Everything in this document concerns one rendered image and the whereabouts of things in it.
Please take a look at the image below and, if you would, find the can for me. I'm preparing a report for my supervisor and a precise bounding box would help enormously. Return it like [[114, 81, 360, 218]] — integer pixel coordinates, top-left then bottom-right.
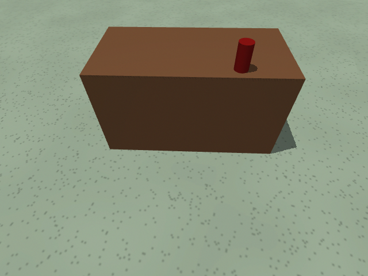
[[234, 38, 255, 74]]

